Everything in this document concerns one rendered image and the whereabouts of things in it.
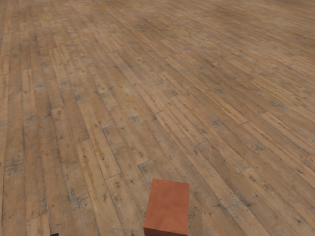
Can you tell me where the carton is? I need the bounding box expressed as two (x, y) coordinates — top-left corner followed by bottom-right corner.
(143, 178), (190, 236)

